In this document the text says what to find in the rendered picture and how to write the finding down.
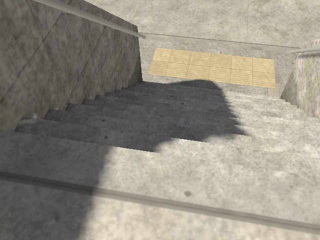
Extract stairs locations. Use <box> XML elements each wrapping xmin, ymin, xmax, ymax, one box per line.
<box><xmin>14</xmin><ymin>81</ymin><xmax>320</xmax><ymax>177</ymax></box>

